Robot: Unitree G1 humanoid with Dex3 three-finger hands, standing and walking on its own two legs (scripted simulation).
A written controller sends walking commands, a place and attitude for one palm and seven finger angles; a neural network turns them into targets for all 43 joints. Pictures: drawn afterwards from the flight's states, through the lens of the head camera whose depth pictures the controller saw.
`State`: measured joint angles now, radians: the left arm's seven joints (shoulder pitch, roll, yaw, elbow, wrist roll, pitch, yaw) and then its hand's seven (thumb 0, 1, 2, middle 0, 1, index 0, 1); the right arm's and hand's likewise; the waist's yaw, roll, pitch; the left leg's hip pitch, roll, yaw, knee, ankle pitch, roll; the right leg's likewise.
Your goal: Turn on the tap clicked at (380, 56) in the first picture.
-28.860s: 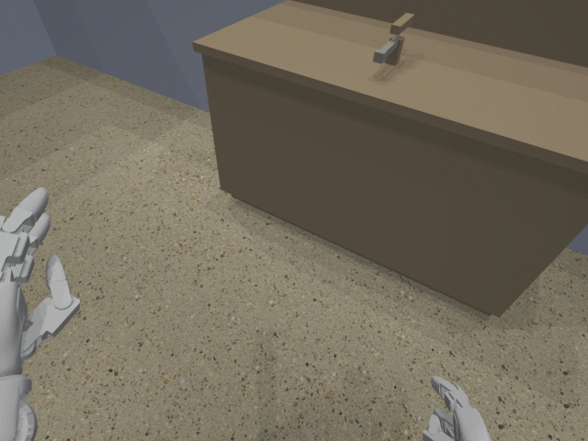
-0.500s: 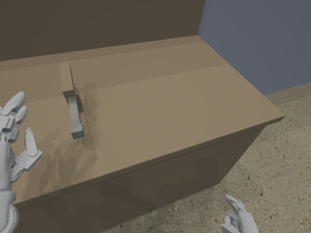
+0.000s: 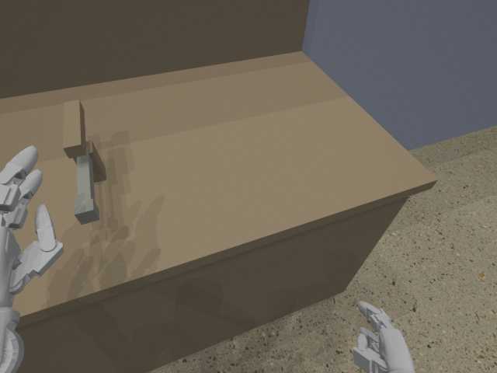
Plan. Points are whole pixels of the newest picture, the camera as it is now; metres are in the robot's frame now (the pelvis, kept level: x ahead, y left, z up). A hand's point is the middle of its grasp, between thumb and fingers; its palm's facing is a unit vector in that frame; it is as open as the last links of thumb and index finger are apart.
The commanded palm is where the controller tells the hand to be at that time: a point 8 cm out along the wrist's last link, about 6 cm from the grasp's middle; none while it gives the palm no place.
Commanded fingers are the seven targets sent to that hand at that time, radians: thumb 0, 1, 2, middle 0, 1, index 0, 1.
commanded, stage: shuffle to correct the standing spot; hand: left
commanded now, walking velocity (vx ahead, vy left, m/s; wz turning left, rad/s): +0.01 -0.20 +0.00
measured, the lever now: (87, 211) +0.33 +0.29 +0.07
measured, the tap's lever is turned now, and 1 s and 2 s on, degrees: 0 0 0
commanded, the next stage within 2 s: come to a stop and stand still in 0.46 s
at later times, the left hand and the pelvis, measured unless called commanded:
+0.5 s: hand (123, 247) +0.22 +0.17 +0.16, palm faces +0.33 -0.84 -0.42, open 7.4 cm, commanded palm +0.16 +0.22 +0.18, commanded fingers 0.00 0.90 0.90 -0.20 -0.30 -0.20 -0.30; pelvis +0.00 -0.07 -0.01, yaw +1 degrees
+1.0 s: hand (155, 281) +0.19 +0.12 +0.16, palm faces +0.48 -0.75 -0.44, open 7.4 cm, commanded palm +0.14 +0.14 +0.18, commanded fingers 0.00 0.90 0.90 -0.20 -0.30 -0.20 -0.30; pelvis +0.00 -0.15 +0.00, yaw +5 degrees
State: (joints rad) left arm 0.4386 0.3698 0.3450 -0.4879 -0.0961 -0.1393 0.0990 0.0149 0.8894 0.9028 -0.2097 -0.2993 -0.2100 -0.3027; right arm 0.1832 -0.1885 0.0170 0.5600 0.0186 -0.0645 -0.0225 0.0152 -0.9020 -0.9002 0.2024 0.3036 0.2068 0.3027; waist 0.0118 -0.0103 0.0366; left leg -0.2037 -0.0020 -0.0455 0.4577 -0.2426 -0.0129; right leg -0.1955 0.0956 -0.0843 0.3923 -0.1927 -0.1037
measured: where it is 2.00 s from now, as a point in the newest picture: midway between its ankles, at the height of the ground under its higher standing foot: outside the picture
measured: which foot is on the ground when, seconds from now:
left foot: down 0.00-0.74, up 0.76-1.00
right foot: down 0.00-0.62, up 0.64-0.72, down 0.74-1.00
